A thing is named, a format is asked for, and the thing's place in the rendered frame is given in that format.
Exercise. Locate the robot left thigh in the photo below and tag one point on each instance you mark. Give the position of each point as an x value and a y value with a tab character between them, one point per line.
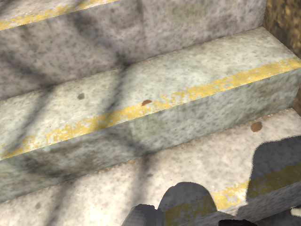
145	215

